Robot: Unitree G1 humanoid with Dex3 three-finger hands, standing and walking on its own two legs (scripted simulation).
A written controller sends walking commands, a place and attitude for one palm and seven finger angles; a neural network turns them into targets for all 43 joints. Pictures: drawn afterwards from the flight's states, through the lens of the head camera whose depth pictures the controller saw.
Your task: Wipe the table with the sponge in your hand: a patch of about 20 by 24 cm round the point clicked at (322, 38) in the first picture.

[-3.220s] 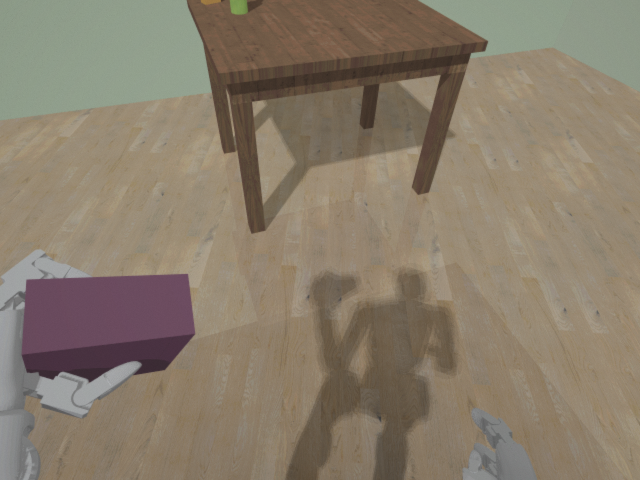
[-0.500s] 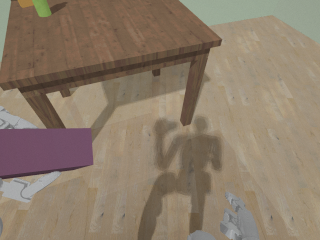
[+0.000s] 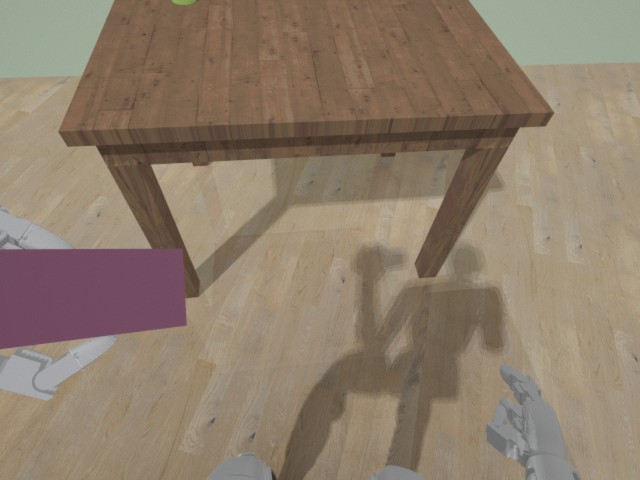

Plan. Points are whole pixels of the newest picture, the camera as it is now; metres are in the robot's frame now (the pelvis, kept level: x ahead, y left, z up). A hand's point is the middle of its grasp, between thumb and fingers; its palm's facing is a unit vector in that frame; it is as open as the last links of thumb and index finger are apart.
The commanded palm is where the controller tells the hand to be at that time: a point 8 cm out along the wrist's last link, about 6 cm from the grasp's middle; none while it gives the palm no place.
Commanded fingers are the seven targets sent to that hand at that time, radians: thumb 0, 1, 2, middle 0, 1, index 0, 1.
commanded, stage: turn to face it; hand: left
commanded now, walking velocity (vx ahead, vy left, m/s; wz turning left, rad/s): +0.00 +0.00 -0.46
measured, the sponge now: (107, 297) +0.24 +0.19 +0.17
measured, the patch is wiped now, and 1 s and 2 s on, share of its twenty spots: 0.00 0.00 0.00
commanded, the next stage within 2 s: take the last steps up to it in 0.74 s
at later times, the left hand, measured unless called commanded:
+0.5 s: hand (161, 291) +0.24 +0.14 +0.19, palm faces +0.32 -0.85 -0.42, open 10.2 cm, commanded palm +0.18 +0.20 +0.20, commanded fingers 0.00 0.10 1.30 -1.20 -1.60 -1.20 -1.60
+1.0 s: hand (264, 347) +0.20 +0.06 +0.19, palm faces +0.13 -0.87 -0.47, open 10.2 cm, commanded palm +0.15 +0.13 +0.20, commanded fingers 0.00 0.10 1.30 -1.20 -1.60 -1.20 -1.60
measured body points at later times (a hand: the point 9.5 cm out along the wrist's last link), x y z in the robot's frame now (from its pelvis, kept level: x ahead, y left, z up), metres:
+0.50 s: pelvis +0.00 -0.07 +0.02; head +0.01 -0.08 +0.47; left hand +0.22 +0.19 +0.22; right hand +0.17 -0.32 -0.06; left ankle -0.02 +0.07 -0.67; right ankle +0.04 -0.15 -0.72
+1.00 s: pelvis -0.07 -0.10 +0.02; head -0.05 -0.13 +0.46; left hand +0.19 +0.11 +0.21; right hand +0.03 -0.35 -0.09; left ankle -0.06 +0.04 -0.66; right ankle -0.05 -0.18 -0.72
